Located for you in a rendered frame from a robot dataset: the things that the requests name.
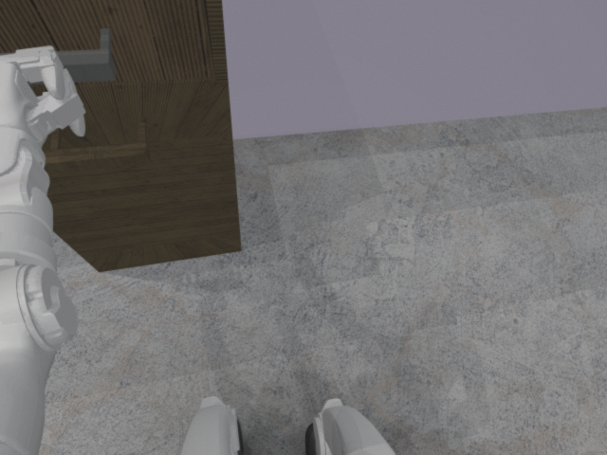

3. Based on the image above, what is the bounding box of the drawer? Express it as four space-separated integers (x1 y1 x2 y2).
0 0 212 87

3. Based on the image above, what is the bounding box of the cabinet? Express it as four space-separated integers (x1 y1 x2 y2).
30 0 242 272

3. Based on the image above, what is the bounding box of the robot right thigh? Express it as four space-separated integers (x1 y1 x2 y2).
313 406 395 455

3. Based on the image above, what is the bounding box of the robot left forearm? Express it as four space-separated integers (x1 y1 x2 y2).
0 127 57 275

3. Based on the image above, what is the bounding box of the left robot hand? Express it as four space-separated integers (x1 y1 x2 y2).
0 45 85 149

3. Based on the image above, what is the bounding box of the handle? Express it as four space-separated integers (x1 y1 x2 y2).
45 142 151 173
0 28 116 85

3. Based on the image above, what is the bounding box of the robot right shin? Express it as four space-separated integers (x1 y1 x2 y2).
316 399 342 455

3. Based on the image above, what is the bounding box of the left robot upper arm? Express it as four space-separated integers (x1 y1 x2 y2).
0 264 78 455

